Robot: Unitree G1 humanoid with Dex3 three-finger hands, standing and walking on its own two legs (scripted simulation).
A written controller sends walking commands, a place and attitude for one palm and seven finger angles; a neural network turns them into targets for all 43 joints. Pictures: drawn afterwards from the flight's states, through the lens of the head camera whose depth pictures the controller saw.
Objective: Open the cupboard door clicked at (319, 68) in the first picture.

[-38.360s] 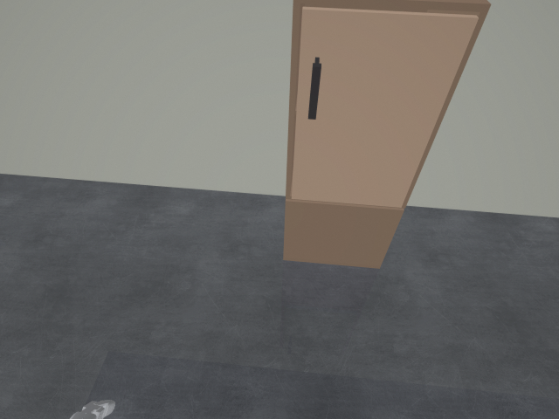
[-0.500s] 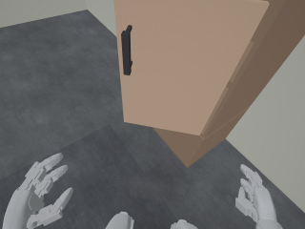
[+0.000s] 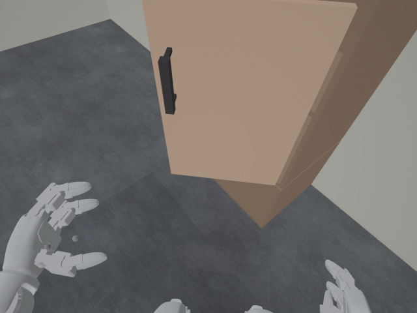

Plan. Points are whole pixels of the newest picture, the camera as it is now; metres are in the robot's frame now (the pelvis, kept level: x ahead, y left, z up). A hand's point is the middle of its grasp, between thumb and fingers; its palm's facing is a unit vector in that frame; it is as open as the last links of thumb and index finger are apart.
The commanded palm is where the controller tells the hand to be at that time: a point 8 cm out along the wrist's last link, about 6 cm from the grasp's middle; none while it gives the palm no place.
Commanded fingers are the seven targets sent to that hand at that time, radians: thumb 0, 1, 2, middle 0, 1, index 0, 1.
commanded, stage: raise the hand with hooked fingers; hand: left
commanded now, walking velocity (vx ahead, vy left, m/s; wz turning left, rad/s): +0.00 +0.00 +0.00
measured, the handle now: (169, 82) +0.56 +0.13 +0.12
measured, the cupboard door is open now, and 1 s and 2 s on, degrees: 44 44 44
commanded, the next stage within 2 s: move the hooked fingers beside the handle in 1.08 s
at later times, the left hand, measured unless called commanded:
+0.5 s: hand (50, 185) +0.28 +0.27 +0.13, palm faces +0.01 -1.00 -0.06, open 13.9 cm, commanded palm +0.26 +0.32 +0.13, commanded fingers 0.00 -0.50 0.30 -0.30 -1.20 -0.30 -1.20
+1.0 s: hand (64, 172) +0.30 +0.26 +0.13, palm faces -0.01 -1.00 -0.05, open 14.0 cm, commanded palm +0.28 +0.31 +0.14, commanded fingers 0.00 -0.50 0.30 -0.30 -1.20 -0.30 -1.20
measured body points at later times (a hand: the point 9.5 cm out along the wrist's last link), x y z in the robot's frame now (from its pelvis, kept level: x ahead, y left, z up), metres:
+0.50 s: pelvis +0.00 +0.00 +0.02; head +0.03 +0.01 +0.47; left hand +0.28 +0.32 +0.13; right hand +0.17 -0.23 -0.05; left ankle +0.00 +0.10 -0.68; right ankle +0.01 -0.13 -0.68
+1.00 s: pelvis +0.01 -0.01 +0.03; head +0.04 -0.01 +0.48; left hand +0.30 +0.31 +0.14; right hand +0.16 -0.26 -0.04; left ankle +0.00 +0.10 -0.68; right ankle +0.01 -0.13 -0.68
